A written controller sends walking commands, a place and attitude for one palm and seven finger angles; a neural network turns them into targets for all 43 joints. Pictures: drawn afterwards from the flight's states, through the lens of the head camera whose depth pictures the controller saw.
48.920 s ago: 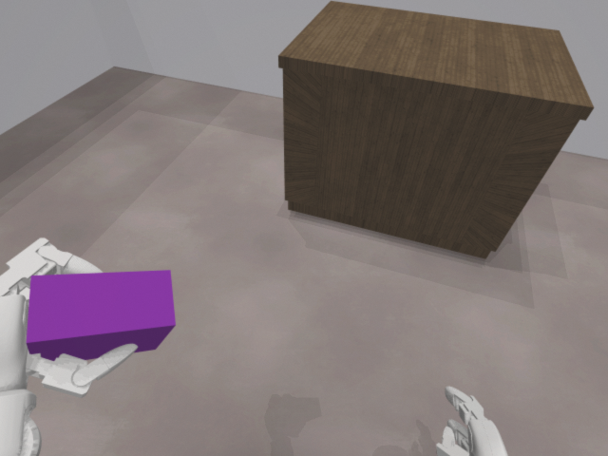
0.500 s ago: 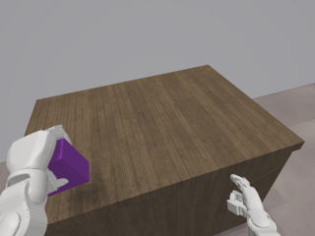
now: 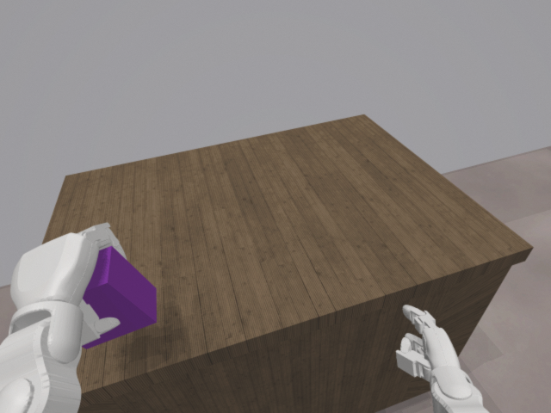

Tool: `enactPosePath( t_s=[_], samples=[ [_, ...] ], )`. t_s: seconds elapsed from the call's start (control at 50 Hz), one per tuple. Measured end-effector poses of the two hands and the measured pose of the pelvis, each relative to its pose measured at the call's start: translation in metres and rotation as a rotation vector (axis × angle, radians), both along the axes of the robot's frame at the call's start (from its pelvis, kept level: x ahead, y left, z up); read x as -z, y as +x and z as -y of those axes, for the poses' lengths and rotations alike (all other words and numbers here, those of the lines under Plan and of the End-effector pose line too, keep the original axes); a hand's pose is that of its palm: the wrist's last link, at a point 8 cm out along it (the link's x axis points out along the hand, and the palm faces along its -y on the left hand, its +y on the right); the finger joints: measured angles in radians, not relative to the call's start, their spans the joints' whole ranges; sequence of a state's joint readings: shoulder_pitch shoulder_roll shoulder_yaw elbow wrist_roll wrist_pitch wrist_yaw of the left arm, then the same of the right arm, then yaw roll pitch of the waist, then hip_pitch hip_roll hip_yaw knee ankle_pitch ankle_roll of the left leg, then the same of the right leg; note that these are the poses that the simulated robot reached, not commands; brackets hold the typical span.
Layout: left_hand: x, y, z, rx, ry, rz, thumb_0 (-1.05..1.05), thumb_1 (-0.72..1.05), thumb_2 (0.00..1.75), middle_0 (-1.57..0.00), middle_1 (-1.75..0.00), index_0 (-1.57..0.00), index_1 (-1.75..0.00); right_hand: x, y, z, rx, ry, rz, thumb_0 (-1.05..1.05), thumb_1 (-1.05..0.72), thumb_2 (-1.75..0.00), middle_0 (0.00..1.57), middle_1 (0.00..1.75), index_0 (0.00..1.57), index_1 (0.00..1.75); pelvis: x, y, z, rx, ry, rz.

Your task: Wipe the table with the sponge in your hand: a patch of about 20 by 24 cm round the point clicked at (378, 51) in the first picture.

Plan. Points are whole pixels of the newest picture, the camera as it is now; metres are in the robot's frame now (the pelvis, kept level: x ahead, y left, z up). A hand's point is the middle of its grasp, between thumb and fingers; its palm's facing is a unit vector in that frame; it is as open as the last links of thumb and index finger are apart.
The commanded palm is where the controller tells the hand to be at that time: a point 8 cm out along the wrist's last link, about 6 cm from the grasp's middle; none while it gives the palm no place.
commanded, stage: step back with the hand held close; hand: left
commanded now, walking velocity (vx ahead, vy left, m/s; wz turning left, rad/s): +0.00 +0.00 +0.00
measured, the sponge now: (106, 305) +0.19 +0.28 +0.10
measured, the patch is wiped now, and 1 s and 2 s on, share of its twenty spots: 1.00 1.00 1.00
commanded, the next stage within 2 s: stop stepping back and stand still in 1.62 s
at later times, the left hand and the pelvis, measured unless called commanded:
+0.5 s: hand (103, 249) +0.21 +0.26 +0.20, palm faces +0.36 -0.81 -0.46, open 10.0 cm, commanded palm +0.16 +0.30 +0.20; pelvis +0.00 +0.02 -0.01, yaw +0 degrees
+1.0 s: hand (54, 290) +0.16 +0.28 +0.19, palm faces +0.48 -0.79 -0.39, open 10.0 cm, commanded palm +0.11 +0.31 +0.20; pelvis -0.05 +0.03 -0.03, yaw +1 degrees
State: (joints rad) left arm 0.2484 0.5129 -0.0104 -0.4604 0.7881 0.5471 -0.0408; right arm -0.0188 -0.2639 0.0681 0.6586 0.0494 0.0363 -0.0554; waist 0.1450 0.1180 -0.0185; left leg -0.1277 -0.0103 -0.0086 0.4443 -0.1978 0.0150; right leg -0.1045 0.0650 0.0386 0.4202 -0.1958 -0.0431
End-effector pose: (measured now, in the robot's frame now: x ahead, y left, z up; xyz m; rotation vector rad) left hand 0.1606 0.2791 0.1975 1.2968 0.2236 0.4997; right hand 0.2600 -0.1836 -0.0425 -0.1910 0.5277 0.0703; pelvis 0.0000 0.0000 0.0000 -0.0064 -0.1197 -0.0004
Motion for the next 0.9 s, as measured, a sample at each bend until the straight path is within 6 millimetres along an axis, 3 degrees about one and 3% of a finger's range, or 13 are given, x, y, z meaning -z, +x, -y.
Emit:
enactPosePath(
  t_s=[0.12, 0.2, 0.28, 0.36, 0.44, 0.54, 0.6, 0.68, 0.8, 0.9],
  samples=[
    [0.003, 0.000, 0.002, 0.012, 0.012, -0.013, -0.01, -0.51, 1.07, -0.72, -1.37, -0.77, -1.32, 0.000, -0.001, -0.001, -0.003, -0.004, 0.002, 0.01, -0.90, -0.90, 0.20, 0.30, 0.19, 0.30, 0.000, -0.001, 0.000, 0.000, 0.000, 0.001],
    [0.020, 0.010, -0.008, 0.191, -0.545, 0.196, -0.01, -0.51, 1.07, -0.72, -1.37, -0.77, -1.32, -0.006, -0.014, -0.001, -0.007, -0.011, 0.033, 0.01, -0.90, -0.90, 0.20, 0.30, 0.19, 0.30, 0.002, -0.003, 0.001, -0.006, -0.014, -0.059],
    [0.029, 0.018, -0.001, 0.331, -0.748, 0.359, -0.01, -0.51, 1.07, -0.72, -1.37, -0.76, -1.32, 0.003, -0.046, 0.010, 0.040, -0.076, -0.029, 0.01, -0.90, -0.90, 0.20, 0.30, 0.19, 0.30, 0.007, -0.002, 0.000, 0.004, -0.028, -0.097],
    [0.009, 0.018, 0.006, 0.475, -0.752, 0.478, -0.01, -0.51, 1.07, -0.72, -1.37, -0.77, -1.32, 0.020, -0.084, 0.032, 0.130, -0.146, -0.144, 0.01, -0.90, -0.90, 0.20, 0.30, 0.20, 0.30, 0.009, 0.000, -0.007, 0.003, -0.025, -0.122],
    [-0.012, 0.016, -0.004, 0.538, -0.644, 0.529, -0.01, -0.52, 1.07, -0.72, -1.37, -0.77, -1.32, 0.036, -0.117, 0.049, 0.223, -0.175, -0.243, 0.01, -0.90, -0.90, 0.20, 0.30, 0.20, 0.30, 0.011, 0.001, -0.016, 0.004, -0.024, -0.147],
    [-0.009, 0.015, -0.026, 0.482, -0.608, 0.526, -0.01, -0.52, 1.07, -0.72, -1.37, -0.77, -1.32, 0.045, -0.142, 0.052, 0.293, -0.162, -0.281, 0.01, -0.90, -0.90, 0.20, 0.30, 0.20, 0.30, 0.012, -0.002, -0.022, 0.013, -0.015, -0.152],
    [0.006, 0.013, -0.031, 0.428, -0.647, 0.506, -0.01, -0.52, 1.07, -0.72, -1.37, -0.76, -1.33, 0.044, -0.145, 0.048, 0.294, -0.147, -0.254, 0.01, -0.90, -0.90, 0.20, 0.30, 0.20, 0.30, 0.012, -0.006, -0.023, 0.017, -0.012, -0.149],
    [0.018, 0.004, -0.023, 0.421, -0.690, 0.502, -0.01, -0.52, 1.07, -0.72, -1.37, -0.76, -1.33, 0.040, -0.138, 0.040, 0.255, -0.139, -0.199, 0.01, -0.90, -0.90, 0.20, 0.30, 0.20, 0.30, 0.014, -0.015, -0.022, 0.011, -0.020, -0.145],
    [0.006, -0.019, -0.011, 0.514, -0.656, 0.580, -0.01, -0.52, 1.07, -0.72, -1.37, -0.77, -1.32, 0.031, -0.121, 0.031, 0.188, -0.153, -0.121, 0.01, -0.90, -0.90, 0.20, 0.30, 0.20, 0.30, 0.020, -0.029, -0.019, -0.012, -0.038, -0.154],
    [-0.005, -0.039, -0.022, 0.540, -0.598, 0.655, -0.01, -0.52, 1.07, -0.73, -1.37, -0.77, -1.32, 0.028, -0.116, 0.025, 0.172, -0.168, -0.088, 0.01, -0.90, -0.90, 0.20, 0.30, 0.20, 0.30, 0.027, -0.039, -0.025, -0.025, -0.050, -0.149]
  ],
)
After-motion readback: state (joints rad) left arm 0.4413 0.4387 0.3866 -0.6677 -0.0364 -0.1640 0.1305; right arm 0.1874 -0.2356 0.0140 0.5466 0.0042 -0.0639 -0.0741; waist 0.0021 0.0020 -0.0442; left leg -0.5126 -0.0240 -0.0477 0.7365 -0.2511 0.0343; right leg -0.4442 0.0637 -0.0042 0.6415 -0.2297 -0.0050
